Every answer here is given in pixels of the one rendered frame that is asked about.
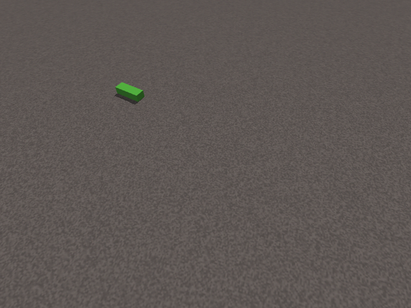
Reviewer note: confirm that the carton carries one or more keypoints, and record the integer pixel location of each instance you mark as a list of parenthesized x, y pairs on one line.
[(130, 91)]

